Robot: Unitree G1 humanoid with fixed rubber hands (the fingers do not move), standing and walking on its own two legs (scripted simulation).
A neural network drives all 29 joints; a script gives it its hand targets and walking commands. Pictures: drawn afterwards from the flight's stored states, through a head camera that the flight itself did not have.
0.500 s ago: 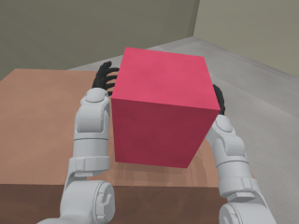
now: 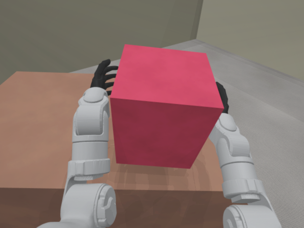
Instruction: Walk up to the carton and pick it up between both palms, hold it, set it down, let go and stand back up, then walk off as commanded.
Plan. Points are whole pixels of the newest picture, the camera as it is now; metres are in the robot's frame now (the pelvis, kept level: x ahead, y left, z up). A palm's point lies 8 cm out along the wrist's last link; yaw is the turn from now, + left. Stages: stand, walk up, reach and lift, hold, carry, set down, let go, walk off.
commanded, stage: hold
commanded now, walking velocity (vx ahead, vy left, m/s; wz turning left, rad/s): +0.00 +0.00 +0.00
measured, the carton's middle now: (159, 110) +0.38 -0.02 +0.16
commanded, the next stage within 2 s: none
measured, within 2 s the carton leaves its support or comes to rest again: neither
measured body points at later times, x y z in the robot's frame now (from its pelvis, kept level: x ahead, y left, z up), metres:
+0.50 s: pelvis -0.01 +0.00 +0.00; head -0.06 +0.02 +0.45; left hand +0.38 +0.13 +0.24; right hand +0.35 -0.17 +0.19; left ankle -0.02 +0.13 -0.75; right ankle +0.05 -0.13 -0.75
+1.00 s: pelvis -0.01 +0.00 +0.00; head -0.06 +0.02 +0.45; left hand +0.37 +0.13 +0.24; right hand +0.36 -0.17 +0.19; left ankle -0.02 +0.13 -0.75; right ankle +0.05 -0.13 -0.75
